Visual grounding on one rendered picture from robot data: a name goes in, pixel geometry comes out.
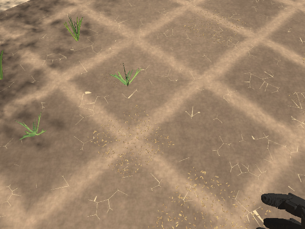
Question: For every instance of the right robot hand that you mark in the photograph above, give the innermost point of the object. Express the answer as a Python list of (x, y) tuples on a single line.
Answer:
[(290, 203)]

